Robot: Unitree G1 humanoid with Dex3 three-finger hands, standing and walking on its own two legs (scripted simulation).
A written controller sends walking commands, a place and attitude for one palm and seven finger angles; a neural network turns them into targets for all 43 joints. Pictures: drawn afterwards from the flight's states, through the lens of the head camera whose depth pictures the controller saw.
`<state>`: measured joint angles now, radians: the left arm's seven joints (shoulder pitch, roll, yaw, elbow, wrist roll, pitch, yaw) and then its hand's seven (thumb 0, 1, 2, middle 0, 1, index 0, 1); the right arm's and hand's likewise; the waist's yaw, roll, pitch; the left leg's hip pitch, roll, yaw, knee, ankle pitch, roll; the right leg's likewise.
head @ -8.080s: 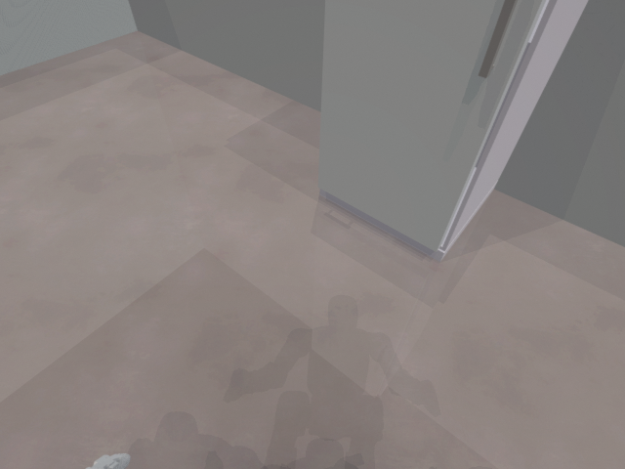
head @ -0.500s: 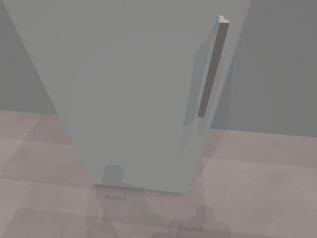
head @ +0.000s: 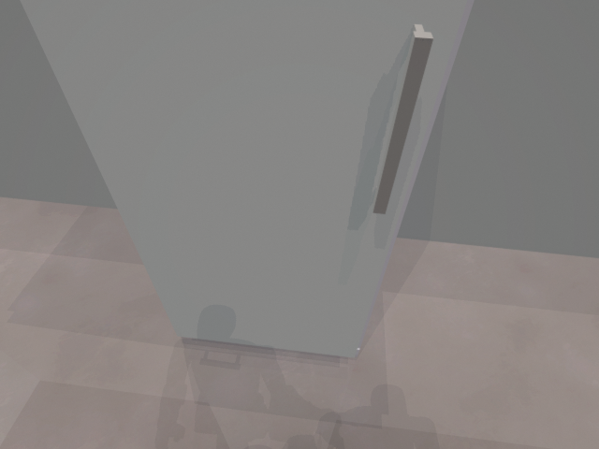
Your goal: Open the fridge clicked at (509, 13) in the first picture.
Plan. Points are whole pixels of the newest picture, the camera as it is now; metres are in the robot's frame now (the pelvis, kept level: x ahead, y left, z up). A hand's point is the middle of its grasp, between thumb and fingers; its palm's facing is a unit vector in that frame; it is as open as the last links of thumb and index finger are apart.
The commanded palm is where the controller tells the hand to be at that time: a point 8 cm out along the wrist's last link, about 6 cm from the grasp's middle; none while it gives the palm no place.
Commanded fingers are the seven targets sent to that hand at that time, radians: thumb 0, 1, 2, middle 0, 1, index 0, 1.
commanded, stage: look again from close up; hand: right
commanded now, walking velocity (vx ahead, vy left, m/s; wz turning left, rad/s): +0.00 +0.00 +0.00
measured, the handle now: (395, 132) +0.53 -0.10 +0.18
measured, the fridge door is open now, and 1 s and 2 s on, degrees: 0 0 0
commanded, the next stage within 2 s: none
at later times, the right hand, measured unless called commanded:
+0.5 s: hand out of the picture +0.06 -0.22 -0.16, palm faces +0.00 +0.95 -0.31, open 7.4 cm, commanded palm none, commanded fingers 0.00 -0.90 -0.90 0.20 0.30 0.20 0.30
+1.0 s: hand out of the picture +0.10 -0.23 -0.15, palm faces -0.01 +0.94 -0.33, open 7.4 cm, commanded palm none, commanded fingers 0.00 -0.90 -0.90 0.20 0.30 0.20 0.30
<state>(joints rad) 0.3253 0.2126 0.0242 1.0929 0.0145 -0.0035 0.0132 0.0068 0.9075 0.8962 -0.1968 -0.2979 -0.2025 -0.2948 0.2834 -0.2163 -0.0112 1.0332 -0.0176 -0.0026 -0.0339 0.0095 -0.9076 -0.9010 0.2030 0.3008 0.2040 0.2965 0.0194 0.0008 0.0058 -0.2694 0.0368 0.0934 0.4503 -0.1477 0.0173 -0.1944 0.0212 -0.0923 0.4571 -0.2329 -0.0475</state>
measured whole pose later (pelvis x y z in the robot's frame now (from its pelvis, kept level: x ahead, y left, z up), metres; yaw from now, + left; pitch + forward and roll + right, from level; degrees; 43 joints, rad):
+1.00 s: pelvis +0.04 +0.01 +0.01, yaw -1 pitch -2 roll +0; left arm 0.16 0.31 -0.01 1.12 0.01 -0.01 0.00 0.01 0.91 0.90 -0.20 -0.30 -0.20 -0.30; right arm 0.16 -0.30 0.01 1.08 -0.01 -0.01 -0.02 0.01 -0.91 -0.90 0.21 0.30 0.21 0.30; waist 0.01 -0.01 0.03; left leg -0.15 0.02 0.11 0.32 -0.14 0.02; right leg -0.06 0.02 -0.07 0.30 -0.20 -0.03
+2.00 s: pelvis +0.05 +0.01 +0.01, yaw -1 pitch -2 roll +0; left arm 0.18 0.28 -0.02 1.14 0.01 -0.01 0.01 0.01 0.91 0.90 -0.20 -0.30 -0.20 -0.30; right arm 0.18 -0.29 0.01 1.10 -0.01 -0.01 -0.02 0.01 -0.91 -0.90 0.20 0.30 0.21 0.30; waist 0.00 0.00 0.03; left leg -0.13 0.01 0.11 0.31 -0.15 0.02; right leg -0.05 0.01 -0.07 0.28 -0.21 -0.02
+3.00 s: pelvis +0.06 +0.01 +0.01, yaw -1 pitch -1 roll +0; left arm 0.16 0.30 -0.02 1.13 0.01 -0.02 0.01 0.01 0.91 0.90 -0.20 -0.30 -0.20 -0.30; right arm 0.17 -0.30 0.01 1.11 -0.01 -0.01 -0.02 0.01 -0.91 -0.90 0.20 0.30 0.21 0.30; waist 0.00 0.00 0.03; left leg -0.12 0.02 0.11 0.30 -0.16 0.02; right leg -0.03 0.02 -0.06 0.26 -0.21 -0.03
